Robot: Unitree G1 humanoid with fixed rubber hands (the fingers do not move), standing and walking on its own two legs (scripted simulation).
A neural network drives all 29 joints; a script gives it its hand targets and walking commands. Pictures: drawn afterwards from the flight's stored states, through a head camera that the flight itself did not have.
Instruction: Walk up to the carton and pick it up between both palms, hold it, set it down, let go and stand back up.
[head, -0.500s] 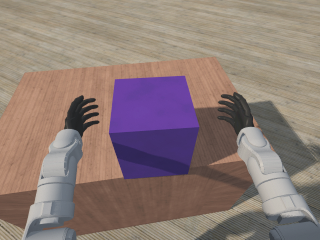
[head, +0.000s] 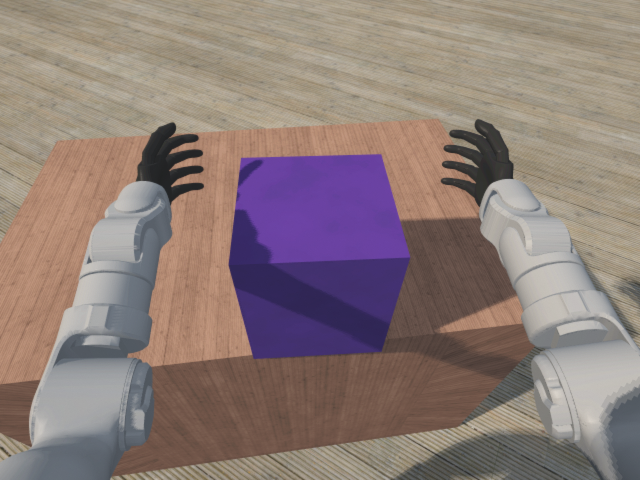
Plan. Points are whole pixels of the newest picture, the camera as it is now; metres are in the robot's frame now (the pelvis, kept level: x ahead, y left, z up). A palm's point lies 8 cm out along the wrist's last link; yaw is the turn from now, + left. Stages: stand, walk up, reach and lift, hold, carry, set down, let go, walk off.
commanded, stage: reach and lift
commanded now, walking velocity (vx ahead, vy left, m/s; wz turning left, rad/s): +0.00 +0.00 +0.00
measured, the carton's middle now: (315, 260) +0.43 +0.05 +0.00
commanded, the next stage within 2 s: none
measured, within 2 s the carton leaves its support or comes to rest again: neither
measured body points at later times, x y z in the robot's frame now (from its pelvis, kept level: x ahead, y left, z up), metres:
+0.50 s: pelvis +0.00 +0.00 -0.01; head +0.04 +0.01 +0.44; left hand +0.42 +0.24 +0.08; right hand +0.45 -0.14 +0.09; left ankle +0.02 +0.13 -0.75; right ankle -0.02 -0.09 -0.75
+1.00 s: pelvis -0.01 +0.00 -0.03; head +0.06 +0.01 +0.42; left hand +0.43 +0.22 +0.04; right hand +0.45 -0.15 +0.05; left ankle +0.02 +0.13 -0.75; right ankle -0.02 -0.09 -0.75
